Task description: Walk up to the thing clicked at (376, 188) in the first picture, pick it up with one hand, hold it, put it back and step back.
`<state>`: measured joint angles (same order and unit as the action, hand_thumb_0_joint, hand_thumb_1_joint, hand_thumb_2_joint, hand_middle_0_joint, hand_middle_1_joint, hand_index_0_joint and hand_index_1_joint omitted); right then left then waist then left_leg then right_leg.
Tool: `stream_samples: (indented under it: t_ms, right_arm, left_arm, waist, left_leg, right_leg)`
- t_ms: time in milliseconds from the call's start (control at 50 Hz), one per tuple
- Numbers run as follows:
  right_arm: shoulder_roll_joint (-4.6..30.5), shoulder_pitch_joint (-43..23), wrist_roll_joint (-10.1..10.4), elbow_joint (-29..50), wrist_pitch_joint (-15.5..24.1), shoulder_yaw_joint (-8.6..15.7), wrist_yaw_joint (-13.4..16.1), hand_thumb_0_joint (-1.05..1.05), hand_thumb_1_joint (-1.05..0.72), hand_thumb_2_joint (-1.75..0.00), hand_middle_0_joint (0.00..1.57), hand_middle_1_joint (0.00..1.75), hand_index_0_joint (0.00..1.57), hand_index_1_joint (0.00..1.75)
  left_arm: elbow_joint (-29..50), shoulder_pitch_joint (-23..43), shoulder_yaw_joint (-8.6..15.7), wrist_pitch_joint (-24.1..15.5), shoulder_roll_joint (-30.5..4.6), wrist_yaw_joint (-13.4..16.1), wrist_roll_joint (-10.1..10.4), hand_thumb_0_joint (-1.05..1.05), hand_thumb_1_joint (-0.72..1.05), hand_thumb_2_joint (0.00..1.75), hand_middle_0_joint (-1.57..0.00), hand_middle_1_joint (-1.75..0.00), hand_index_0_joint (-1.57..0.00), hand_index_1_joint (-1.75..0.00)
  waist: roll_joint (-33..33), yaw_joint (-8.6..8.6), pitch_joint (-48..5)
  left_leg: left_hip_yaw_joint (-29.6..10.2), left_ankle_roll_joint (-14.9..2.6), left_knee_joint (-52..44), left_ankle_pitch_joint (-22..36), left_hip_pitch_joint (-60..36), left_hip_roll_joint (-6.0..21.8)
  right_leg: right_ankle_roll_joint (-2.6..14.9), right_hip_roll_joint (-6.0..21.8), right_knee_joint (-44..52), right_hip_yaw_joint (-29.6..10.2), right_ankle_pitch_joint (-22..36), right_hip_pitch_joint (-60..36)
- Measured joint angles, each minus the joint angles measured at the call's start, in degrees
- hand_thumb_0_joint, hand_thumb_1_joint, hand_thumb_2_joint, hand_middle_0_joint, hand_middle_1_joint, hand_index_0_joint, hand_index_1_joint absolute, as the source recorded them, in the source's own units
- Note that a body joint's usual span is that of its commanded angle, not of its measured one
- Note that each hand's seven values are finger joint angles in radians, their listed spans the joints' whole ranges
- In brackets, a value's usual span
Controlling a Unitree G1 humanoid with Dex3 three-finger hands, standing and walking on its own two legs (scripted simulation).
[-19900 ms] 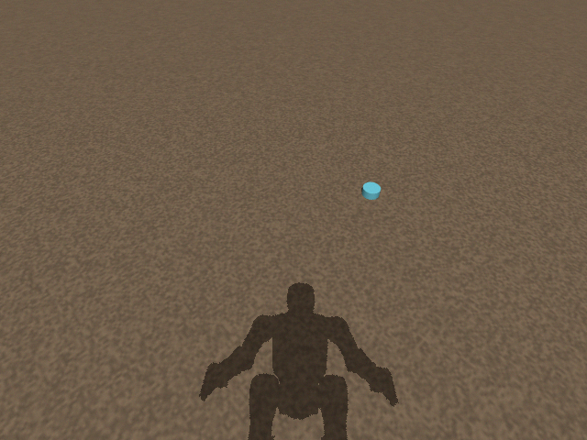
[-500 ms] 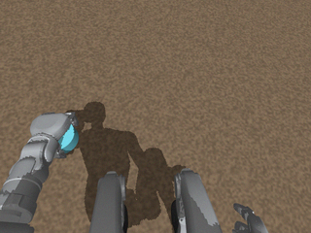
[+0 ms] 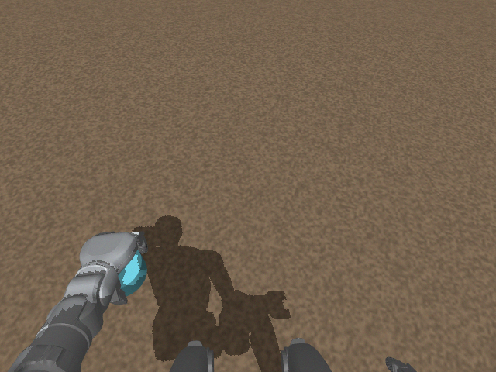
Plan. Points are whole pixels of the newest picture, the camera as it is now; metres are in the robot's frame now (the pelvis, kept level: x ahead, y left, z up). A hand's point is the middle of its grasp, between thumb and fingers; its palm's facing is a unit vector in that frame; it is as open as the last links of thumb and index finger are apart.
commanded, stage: lift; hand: left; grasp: from above
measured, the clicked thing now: (119, 270) +0.34 +0.24 -0.10
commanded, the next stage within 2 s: hold in 0.34 s
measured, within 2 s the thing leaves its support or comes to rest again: neither
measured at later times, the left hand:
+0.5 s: hand (114, 247) +0.35 +0.22 -0.01, palm faces -0.45 -0.08 -0.89, open 11.0 cm
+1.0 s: hand (109, 236) +0.35 +0.22 +0.03, palm faces -0.46 -0.05 -0.89, open 11.0 cm
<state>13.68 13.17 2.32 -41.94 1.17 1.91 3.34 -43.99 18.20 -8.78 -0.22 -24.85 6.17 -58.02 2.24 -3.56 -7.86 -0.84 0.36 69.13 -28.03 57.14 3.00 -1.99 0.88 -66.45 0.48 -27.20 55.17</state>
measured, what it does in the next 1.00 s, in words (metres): rises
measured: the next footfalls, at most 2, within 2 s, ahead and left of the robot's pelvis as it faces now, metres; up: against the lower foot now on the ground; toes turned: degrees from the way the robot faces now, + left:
none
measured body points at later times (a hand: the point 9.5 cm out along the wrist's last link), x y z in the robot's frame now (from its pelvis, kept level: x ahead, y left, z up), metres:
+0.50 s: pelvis +0.04 +0.00 +0.07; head +0.08 -0.01 +0.51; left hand +0.37 +0.22 +0.04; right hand +0.12 -0.27 -0.06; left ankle +0.05 +0.12 -0.64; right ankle +0.05 -0.14 -0.64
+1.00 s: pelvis +0.04 -0.01 +0.08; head +0.06 -0.02 +0.53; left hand +0.37 +0.22 +0.08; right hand +0.15 -0.27 -0.04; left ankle +0.05 +0.12 -0.64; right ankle +0.05 -0.14 -0.64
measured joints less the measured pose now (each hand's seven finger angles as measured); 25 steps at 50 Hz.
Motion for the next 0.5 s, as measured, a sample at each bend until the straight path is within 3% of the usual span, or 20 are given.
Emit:
stream_samples:
  t_ms: [120, 260, 500]
  right_arm:
    - [-0.14, 0.56, -0.13, -0.76, -0.04, 0.28, -0.34, 0.01, -0.9, -0.9, 0.2, 0.3, 0.21, 0.3]
    - [0.08, 1.89, -0.08, -0.34, -0.48, 0.6, -0.63, 0.01, -0.9, -0.9, 0.2, 0.3, 0.21, 0.3]
    - [0.47, 1.84, 0.06, -0.71, -1.38, 1.17, -0.78, 0.01, -0.9, -0.9, 0.2, 0.3, 0.2, 0.3]
  left_arm:
    - [-3.42, 1.65, -0.41, 2.14, 1.46, 1.47, 0.72, 0.0, -0.11, 0.6, -0.44, -0.74, -0.57, -0.73]
    - [-3.76, 0.84, -0.83, 2.57, 2.24, 0.17, 1.88, 0.0, -0.13, 0.62, -0.45, -0.74, -0.57, -0.73]
    - [-2.99, -0.77, -1.28, 1.84, 3.05, 0.98, 0.6, 0.0, -0.15, 0.66, -0.45, -0.75, -0.57, -0.74]
  waist:
    - [-0.01, -0.15, 1.18]
    - [-0.06, -0.16, 2.45]
    - [-0.35, 0.72, 3.58]
  left_leg:
    - [0.8, 0.09, -7.13, 1.94, -7.48, 0.04]
    - [1.47, 0.14, -14.38, 4.12, -14.56, -0.15]
    - [2.02, 0.26, -22.87, 6.58, -23.23, -0.53]
  right_leg:
    - [0.09, -0.04, 6.79, -0.46, 1.96, -7.05]
    - [0.15, 0.12, 13.56, -0.79, 3.99, -13.76]
    - [0.2, 0.44, 21.56, -0.97, 6.24, -22.12]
